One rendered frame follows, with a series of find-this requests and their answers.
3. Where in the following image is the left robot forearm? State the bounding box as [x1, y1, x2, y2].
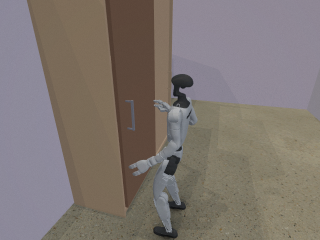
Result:
[147, 142, 177, 167]

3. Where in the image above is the right robot hand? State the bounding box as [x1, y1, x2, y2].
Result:
[153, 100, 171, 112]

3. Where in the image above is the wardrobe door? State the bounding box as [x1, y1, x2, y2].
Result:
[105, 0, 156, 208]
[154, 0, 170, 153]

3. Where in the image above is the right robot upper arm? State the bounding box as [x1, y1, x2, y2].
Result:
[186, 97, 198, 126]

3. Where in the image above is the left robot hand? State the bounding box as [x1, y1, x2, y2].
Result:
[129, 160, 150, 176]

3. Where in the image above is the robot torso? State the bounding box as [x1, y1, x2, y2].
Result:
[166, 103, 192, 164]

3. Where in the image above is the left robot upper arm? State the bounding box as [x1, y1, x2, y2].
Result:
[167, 108, 182, 151]

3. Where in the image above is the robot left foot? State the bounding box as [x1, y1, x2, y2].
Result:
[153, 226, 178, 239]

